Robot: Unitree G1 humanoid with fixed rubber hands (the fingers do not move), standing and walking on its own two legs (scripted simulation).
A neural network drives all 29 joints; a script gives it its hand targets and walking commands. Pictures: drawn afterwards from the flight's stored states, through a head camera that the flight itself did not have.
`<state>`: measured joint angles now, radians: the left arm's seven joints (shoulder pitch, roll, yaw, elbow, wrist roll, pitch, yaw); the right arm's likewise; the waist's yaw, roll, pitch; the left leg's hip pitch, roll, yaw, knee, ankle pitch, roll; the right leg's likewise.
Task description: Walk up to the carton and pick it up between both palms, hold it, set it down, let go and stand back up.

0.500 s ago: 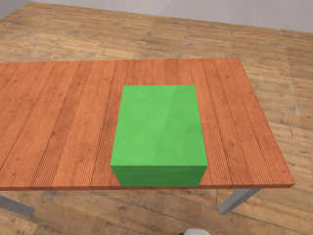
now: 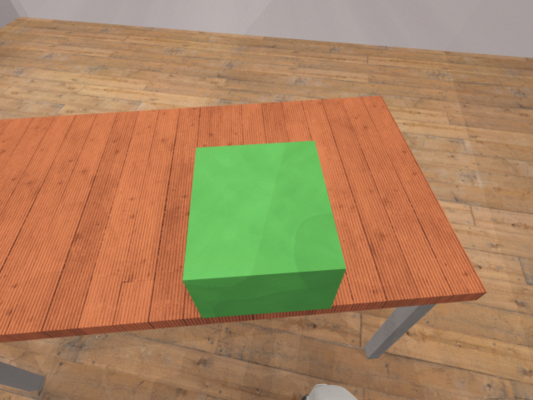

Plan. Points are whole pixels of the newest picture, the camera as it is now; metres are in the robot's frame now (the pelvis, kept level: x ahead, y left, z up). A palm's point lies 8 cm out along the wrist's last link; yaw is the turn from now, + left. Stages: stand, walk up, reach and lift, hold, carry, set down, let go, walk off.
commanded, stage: walk up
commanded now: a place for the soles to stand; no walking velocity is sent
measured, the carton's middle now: (261, 225) +0.41 +0.02 -0.03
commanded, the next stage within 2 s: none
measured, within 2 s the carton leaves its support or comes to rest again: neither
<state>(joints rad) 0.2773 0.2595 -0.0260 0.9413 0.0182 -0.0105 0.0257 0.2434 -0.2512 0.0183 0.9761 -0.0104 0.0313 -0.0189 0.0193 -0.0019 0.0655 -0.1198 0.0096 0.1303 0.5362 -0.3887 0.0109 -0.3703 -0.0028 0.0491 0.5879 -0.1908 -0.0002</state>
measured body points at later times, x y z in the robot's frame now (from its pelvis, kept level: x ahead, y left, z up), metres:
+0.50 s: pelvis -0.04 +0.00 -0.01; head +0.00 -0.01 +0.44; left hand +0.08 +0.27 -0.14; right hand +0.02 -0.28 -0.15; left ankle -0.06 +0.10 -0.73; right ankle +0.08 -0.12 -0.73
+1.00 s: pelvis -0.05 -0.02 +0.01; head -0.05 -0.03 +0.46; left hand +0.05 +0.21 -0.12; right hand -0.04 -0.28 -0.14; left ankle -0.06 +0.11 -0.73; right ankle -0.06 -0.12 -0.73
